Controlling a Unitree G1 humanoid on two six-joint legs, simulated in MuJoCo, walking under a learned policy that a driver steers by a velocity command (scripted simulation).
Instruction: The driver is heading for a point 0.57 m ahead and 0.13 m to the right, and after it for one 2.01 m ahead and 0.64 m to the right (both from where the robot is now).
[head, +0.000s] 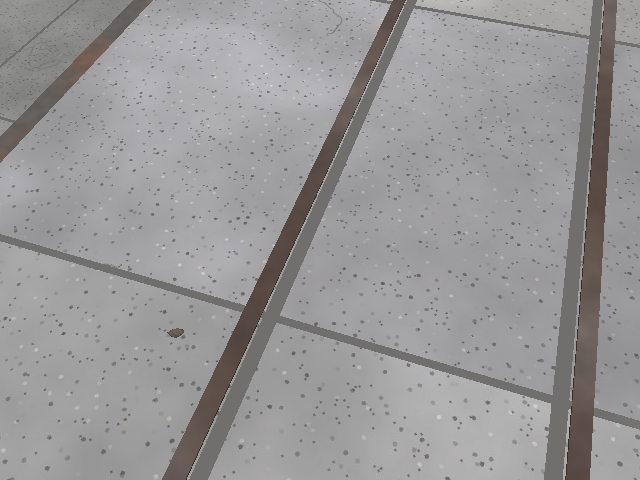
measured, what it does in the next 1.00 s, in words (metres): walks ahead, turning right: left foot, then right foot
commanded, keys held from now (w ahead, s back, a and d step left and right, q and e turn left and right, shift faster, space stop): w+e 0.66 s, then e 0.34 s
